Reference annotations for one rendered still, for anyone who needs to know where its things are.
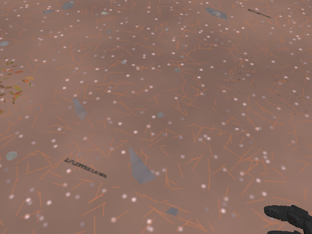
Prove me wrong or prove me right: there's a right robot hand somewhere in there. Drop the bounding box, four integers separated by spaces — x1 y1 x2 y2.
264 205 312 234

